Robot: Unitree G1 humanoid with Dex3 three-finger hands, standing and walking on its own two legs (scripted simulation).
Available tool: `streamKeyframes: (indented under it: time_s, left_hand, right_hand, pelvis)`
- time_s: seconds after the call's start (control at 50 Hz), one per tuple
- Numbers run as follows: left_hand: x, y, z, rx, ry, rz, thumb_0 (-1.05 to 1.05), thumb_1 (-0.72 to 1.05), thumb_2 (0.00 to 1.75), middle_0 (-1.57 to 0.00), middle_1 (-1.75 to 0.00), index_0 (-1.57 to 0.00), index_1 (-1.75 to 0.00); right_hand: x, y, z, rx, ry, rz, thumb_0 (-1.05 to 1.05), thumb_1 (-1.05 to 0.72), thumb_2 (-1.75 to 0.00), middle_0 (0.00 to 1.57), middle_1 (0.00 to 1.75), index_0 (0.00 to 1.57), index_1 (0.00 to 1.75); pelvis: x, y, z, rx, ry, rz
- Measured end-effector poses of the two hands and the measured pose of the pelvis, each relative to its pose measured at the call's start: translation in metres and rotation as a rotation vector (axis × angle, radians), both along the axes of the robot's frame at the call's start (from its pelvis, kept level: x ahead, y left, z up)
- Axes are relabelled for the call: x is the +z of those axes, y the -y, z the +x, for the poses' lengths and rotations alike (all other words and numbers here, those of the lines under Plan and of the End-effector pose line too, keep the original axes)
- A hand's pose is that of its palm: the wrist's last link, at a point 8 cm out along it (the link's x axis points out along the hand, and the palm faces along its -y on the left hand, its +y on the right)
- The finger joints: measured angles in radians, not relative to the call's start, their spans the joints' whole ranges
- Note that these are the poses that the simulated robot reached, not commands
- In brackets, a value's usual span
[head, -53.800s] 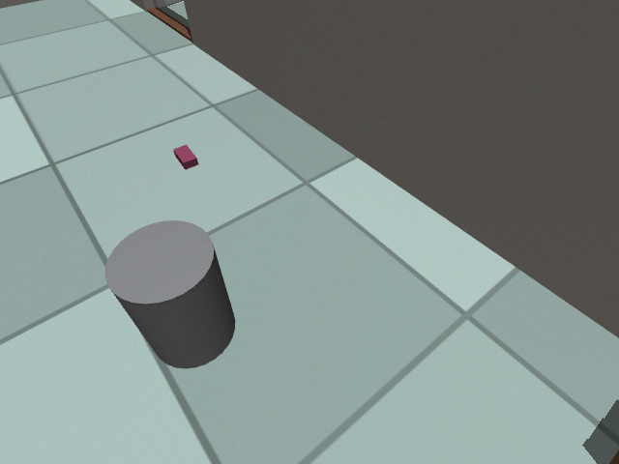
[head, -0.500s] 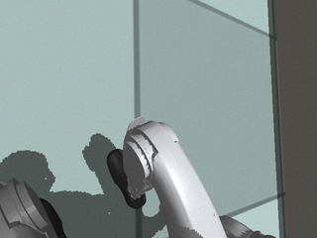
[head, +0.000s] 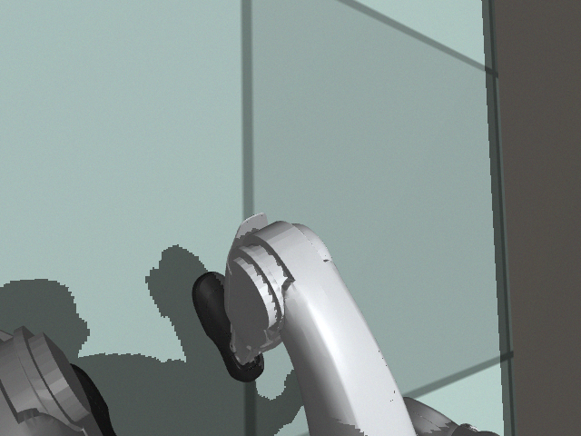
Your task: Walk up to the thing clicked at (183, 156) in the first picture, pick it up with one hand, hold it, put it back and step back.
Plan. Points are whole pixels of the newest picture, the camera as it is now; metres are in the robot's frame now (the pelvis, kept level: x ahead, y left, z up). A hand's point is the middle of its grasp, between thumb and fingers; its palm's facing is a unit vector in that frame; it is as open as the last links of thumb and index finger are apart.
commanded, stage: rest palm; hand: left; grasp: from above
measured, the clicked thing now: out of the picture +0.42 +0.39 -0.29
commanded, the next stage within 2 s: close in 0.24 s
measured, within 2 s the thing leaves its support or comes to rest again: neither
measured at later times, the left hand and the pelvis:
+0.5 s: hand out of the picture +0.41 +0.39 -0.27, palm faces +0.05 -0.44 -0.90, open 13.5 cm; pelvis +0.00 +0.00 +0.00, yaw +0 degrees
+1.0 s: hand out of the picture +0.41 +0.39 -0.26, palm faces +0.04 -0.45 -0.89, open 13.2 cm; pelvis +0.00 +0.00 +0.00, yaw -1 degrees
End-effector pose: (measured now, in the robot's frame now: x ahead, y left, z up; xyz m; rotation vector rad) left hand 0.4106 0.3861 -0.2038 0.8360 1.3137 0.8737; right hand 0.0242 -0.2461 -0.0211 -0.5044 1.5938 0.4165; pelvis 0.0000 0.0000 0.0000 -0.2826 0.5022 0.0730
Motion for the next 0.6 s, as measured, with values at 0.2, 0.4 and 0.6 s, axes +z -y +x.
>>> streamKeyframes:
  time_s: [0.2, 0.4, 0.6]
  left_hand:
    - [-0.004, -0.001, -0.002, -0.031, -0.015, 0.000, 0.00, -0.51, 1.06, -0.11, -1.04, -0.08, -1.08]
    - [-0.011, -0.001, -0.005, -0.031, -0.010, -0.004, 0.00, -0.52, 1.05, -0.11, -1.03, -0.08, -1.07]
    - [-0.010, -0.006, -0.008, -0.003, -0.004, 0.001, 0.00, -0.42, 1.04, -0.15, -1.04, -0.13, -1.06]
  right_hand:
    - [0.003, -0.003, 0.004, 0.012, 0.008, -0.010, 0.00, -0.93, -0.91, 0.20, 0.30, 0.20, 0.30]
    - [0.004, -0.005, 0.005, 0.026, 0.002, -0.006, 0.00, -0.93, -0.91, 0.20, 0.30, 0.20, 0.30]
    - [0.004, -0.006, 0.007, 0.041, 0.000, 0.001, 0.00, -0.92, -0.91, 0.20, 0.30, 0.20, 0.30]
  pelvis:
    - [0.002, -0.001, 0.001, 0.000, 0.003, -0.006]
    - [0.002, -0.002, 0.000, -0.002, 0.007, -0.011]
    - [0.003, -0.002, 0.000, 0.001, 0.011, -0.012]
